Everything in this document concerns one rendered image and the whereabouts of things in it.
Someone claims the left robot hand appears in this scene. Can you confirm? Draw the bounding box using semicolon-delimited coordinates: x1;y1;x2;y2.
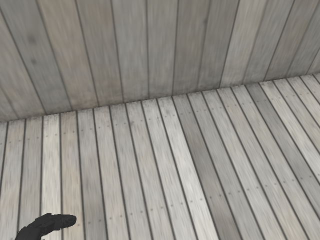
15;213;77;240

